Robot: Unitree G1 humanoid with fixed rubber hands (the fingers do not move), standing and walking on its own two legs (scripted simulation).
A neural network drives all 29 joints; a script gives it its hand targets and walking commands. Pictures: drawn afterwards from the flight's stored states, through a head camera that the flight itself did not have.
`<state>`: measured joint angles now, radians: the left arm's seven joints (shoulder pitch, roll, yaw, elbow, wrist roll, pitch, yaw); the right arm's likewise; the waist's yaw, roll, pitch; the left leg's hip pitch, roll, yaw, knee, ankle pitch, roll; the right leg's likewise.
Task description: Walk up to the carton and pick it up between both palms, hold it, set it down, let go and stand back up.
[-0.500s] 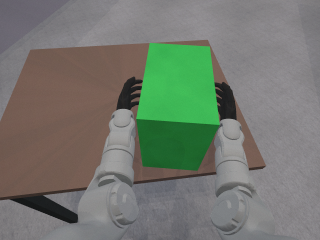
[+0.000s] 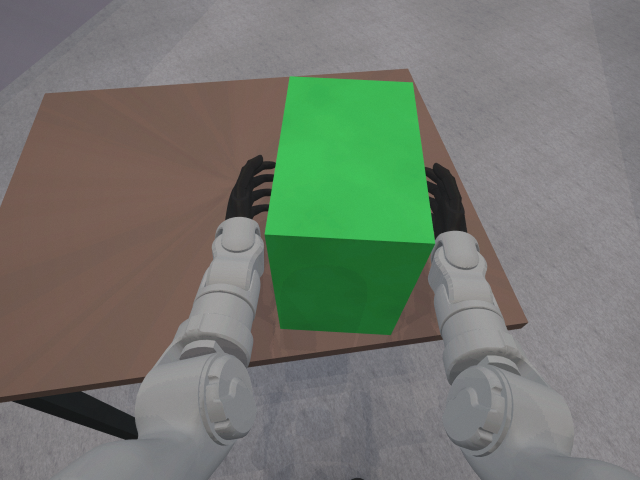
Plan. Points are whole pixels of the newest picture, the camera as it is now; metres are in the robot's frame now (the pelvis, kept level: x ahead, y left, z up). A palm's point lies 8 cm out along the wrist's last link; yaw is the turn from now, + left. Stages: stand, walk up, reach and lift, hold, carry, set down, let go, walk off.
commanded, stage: set down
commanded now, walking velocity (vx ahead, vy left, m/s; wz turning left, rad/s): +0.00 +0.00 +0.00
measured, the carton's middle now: (342, 212) +0.46 -0.01 +0.03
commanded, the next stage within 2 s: none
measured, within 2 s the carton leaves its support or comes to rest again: neither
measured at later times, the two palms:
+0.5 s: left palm (206, 187) +0.44 +0.17 +0.09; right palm (464, 188) +0.45 -0.17 +0.09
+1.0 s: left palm (198, 136) +0.43 +0.15 +0.19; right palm (497, 140) +0.43 -0.16 +0.19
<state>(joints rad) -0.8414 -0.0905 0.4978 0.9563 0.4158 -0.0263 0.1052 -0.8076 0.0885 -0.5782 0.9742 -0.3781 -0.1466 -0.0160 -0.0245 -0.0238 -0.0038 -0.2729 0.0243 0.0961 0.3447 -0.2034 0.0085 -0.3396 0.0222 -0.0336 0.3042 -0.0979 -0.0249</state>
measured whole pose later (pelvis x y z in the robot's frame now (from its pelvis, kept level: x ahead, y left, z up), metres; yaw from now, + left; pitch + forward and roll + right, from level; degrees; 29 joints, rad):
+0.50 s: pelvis +0.00 -0.01 -0.01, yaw +2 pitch +19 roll -1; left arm -1.00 0.17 0.09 1.28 -0.10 -0.15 0.13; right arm -0.98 -0.18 -0.09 1.27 0.17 -0.16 -0.12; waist 0.00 0.02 -0.25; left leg -0.59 0.05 0.05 0.51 -0.25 -0.01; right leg -0.61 0.04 -0.08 0.41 -0.13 -0.04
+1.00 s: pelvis -0.03 -0.03 -0.01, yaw +2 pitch +12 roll +1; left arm -1.21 0.26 0.01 1.23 -0.23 0.20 0.15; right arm -1.20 -0.18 -0.10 1.16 0.24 0.26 -0.18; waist -0.04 -0.02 -0.18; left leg -0.46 0.03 0.05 0.43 -0.17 -0.02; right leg -0.52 0.02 -0.08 0.39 -0.09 -0.06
